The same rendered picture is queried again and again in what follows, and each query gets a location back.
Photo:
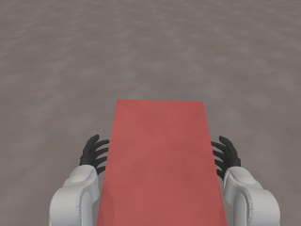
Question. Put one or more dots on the carton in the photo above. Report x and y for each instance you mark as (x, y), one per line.
(160, 168)

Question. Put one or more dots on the robot right hand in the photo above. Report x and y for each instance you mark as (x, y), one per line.
(229, 156)

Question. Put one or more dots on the robot left hand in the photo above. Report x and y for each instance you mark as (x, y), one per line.
(90, 154)

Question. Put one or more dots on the robot left forearm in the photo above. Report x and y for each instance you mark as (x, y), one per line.
(72, 204)

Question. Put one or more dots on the robot right forearm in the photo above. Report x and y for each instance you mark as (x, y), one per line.
(252, 205)

